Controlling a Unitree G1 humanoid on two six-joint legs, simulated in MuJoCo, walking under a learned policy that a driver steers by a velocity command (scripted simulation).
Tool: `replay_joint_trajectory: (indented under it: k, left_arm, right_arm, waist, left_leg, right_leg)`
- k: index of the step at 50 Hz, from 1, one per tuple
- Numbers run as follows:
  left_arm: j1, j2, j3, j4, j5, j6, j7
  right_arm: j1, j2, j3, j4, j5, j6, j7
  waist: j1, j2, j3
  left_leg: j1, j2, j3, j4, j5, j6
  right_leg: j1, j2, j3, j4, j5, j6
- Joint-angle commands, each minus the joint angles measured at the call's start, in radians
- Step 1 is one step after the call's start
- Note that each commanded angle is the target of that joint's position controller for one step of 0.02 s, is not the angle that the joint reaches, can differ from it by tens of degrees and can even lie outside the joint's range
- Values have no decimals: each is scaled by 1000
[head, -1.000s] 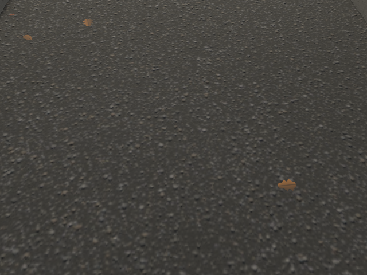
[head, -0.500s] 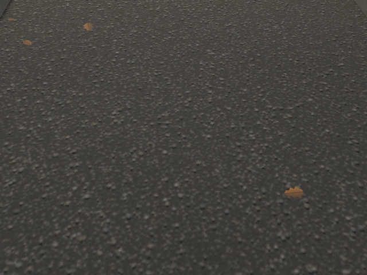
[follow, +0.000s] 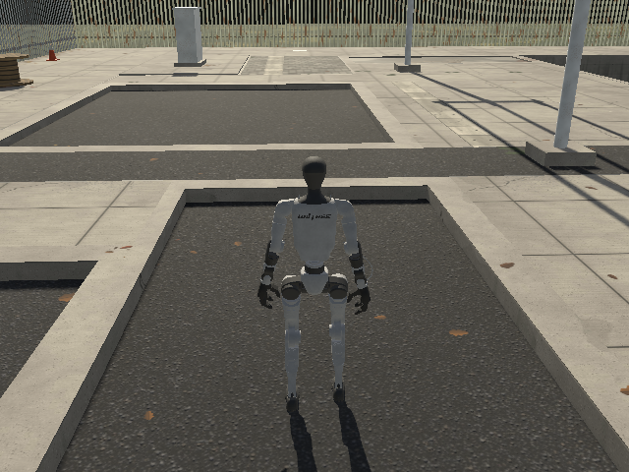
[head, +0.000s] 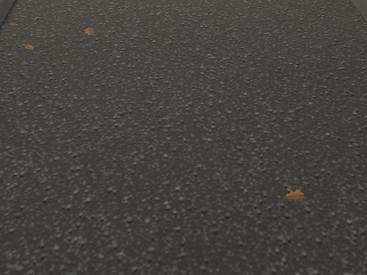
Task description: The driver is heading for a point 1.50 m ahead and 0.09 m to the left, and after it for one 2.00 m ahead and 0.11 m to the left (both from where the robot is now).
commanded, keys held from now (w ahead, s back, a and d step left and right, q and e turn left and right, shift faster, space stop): w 1.00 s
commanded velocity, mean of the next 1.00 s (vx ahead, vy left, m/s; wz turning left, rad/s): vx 0.41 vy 0.00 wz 0.00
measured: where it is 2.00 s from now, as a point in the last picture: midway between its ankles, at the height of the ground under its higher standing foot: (194, 155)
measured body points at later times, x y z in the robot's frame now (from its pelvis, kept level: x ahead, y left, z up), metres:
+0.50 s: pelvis +0.16 -0.04 +0.01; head +0.17 -0.05 +0.46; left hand +0.07 +0.19 -0.14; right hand +0.33 -0.29 -0.11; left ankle +0.31 +0.13 -0.68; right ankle +0.05 -0.13 -0.74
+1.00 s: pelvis +0.45 +0.02 +0.01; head +0.46 +0.02 +0.46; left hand +0.60 +0.28 -0.10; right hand +0.45 -0.24 -0.13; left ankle +0.43 +0.10 -0.74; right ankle +0.60 -0.16 -0.66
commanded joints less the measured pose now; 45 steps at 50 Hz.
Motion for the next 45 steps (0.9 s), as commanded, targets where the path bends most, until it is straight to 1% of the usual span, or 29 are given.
replay_joint_trajectory:
  k: [1,3,4,5,7,9,10,11,12,13,14,15,17,19,24,27,30,32,33,34,35,36,37,38,39,40,42,43,45]
  left_arm:
    - [-14,102,19,-36,-5,-15,2]
    - [-62,65,12,-70,-11,-47,-14]
    - [-71,63,12,-81,-16,-63,-24]
    - [-74,66,14,-89,-23,-76,-32]
    - [-33,65,16,-87,-34,-97,-44]
    - [148,79,36,-7,-27,-102,-45]
    - [274,118,54,23,-20,-101,-45]
    - [411,245,83,38,-23,-105,-42]
    - [433,212,60,40,-3,-122,-54]
    - [327,162,39,10,-2,-136,-53]
    - [252,121,25,-19,-3,-142,-56]
    - [203,110,15,-39,-2,-142,-62]
    - [204,74,-1,-46,5,-133,-61]
    - [261,87,-3,-37,8,-125,-47]
    - [293,138,4,-60,9,-113,-21]
    - [344,143,12,-51,-3,-110,-19]
    - [344,150,23,-49,-11,-102,-17]
    - [315,179,34,-62,-6,-93,-17]
    - [294,181,36,-68,-1,-84,-17]
    - [279,169,29,-82,4,-80,-19]
    - [375,62,0,-106,12,-90,-30]
    - [398,4,-20,-94,-9,-122,-41]
    - [288,98,8,-128,-39,-148,-46]
    - [193,132,15,-162,-54,-159,-43]
    - [153,132,20,-169,-43,-158,-33]
    - [163,129,31,-165,-26,-145,-24]
    - [213,82,31,-157,-20,-114,-20]
    - [207,72,30,-162,-20,-104,-18]
    - [126,91,36,-197,-11,-96,-16]
  right_arm:
    - [80,-156,-36,-26,14,-3,-9]
    - [115,-215,-60,-28,26,-22,-8]
    - [110,-209,-62,-33,25,-34,-7]
    - [102,-190,-59,-40,21,-44,-3]
    - [57,-177,-59,-60,31,-53,6]
    - [16,-176,-58,-78,34,-50,15]
    - [-17,-162,-52,-96,29,-56,17]
    - [-18,-87,-34,-136,20,-71,16]
    - [-51,-84,-35,-161,36,-86,14]
    - [-69,-107,-42,-170,60,-98,22]
    - [-72,-111,-41,-166,60,-104,29]
    - [-73,-118,-49,-160,48,-109,30]
    - [-72,-136,-65,-155,31,-101,35]
    - [-97,-108,-64,-162,26,-87,43]
    - [-329,-65,-40,-252,26,-83,55]
    - [-414,-75,-33,-283,32,-86,71]
    - [-439,-99,-36,-309,34,-94,89]
    - [-343,-149,-59,-295,32,-97,90]
    - [-199,-187,-81,-255,33,-96,86]
    - [-20,-233,-104,-203,34,-90,77]
    - [136,-330,-127,-172,5,-86,68]
    - [158,-298,-110,-157,6,-83,71]
    - [69,-232,-89,-164,15,-89,74]
    - [-27,-185,-75,-185,15,-94,72]
    - [-106,-153,-63,-194,6,-103,77]
    - [-146,-123,-54,-195,-5,-112,81]
    - [-143,-107,-49,-176,-8,-114,85]
    - [-125,-120,-50,-165,-6,-115,80]
    - [-86,-160,-57,-153,-6,-116,63]
  waist:
    - [-21,89,87]
    - [-43,190,151]
    - [-40,187,176]
    - [-33,175,186]
    - [7,146,170]
    - [79,106,93]
    - [132,15,44]
    - [154,-292,-32]
    - [145,-281,-70]
    - [91,-162,19]
    - [64,-100,51]
    - [41,-62,74]
    - [21,-77,72]
    - [24,-73,65]
    - [61,-64,103]
    - [77,-69,128]
    - [49,-76,122]
    - [-20,-117,30]
    - [-98,-129,-59]
    - [-179,-122,-163]
    - [-152,84,-343]
    - [-127,245,-475]
    - [-124,191,-327]
    - [-99,129,-192]
    - [-57,33,-110]
    - [-15,37,-83]
    - [27,68,-57]
    - [34,69,-36]
    - [29,55,5]
  left_leg:
    - [-167,98,-148,-216,-426,103]
    - [-138,278,-385,-327,-528,200]
    - [-126,330,-442,-344,-488,229]
    - [-94,341,-443,-335,-414,230]
    - [-85,290,-336,-277,-279,183]
    - [-236,175,-182,-144,-116,129]
    - [-322,108,-88,72,73,89]
    - [-526,-24,58,455,-13,9]
    - [-631,-51,-74,695,-213,14]
    - [-729,20,-125,809,-156,47]
    - [-742,66,-117,819,-50,73]
    - [-731,99,-102,767,43,83]
    - [-639,131,-78,651,139,75]
    - [-630,127,-42,580,183,47]
    - [-588,87,9,234,350,8]
    - [-551,63,24,124,390,23]
    - [-527,50,14,51,349,65]
    - [-363,-4,45,52,291,99]
    - [-180,-42,68,56,275,124]
    - [93,-9,24,73,277,159]
    - [500,260,-384,55,132,291]
    - [597,406,-818,-183,-35,376]
    - [482,359,-738,-227,-82,313]
    - [313,328,-568,-238,-9,272]
    - [132,292,-437,-268,114,249]
    - [17,254,-345,-290,184,227]
    - [-93,216,-260,-342,200,229]
    - [-125,212,-232,-365,211,237]
    - [-131,213,-202,-400,233,250]
  right_leg:
    - [-58,55,-65,53,-312,-39]
    - [-192,32,-71,247,-198,-49]
    - [-249,-7,-38,306,-190,-64]
    - [-293,-30,-18,327,-229,-78]
    - [-212,-37,-30,163,-237,-100]
    - [153,54,-112,-3,-40,-78]
    - [300,-9,12,-59,-47,-98]
    - [465,-252,440,-240,-137,-221]
    - [458,-377,761,-364,-248,-317]
    - [407,-385,686,-351,-292,-298]
    - [356,-335,549,-348,-275,-257]
    - [309,-293,435,-362,-187,-224]
    - [250,-217,256,-378,24,-175]
    - [252,-193,175,-386,186,-181]
    - [199,-174,78,-433,261,-185]
    - [237,-198,53,-441,262,-187]
    - [346,-237,33,-379,390,-169]
    - [396,-246,14,-243,733,-147]
    - [376,-219,-15,-74,884,-127]
    - [231,-177,-36,158,821,-94]
    - [-142,-45,-53,562,397,-43]
    - [-323,91,78,826,-291,-25]
    - [-434,26,150,914,-274,-53]
    - [-458,-28,111,903,-197,-71]
    - [-410,-79,91,831,-110,-75]
    - [-338,-117,94,763,-60,-79]
    - [-263,-140,92,694,-40,-79]
    - [-270,-146,83,660,-34,-72]
    - [-348,-158,75,566,46,-47]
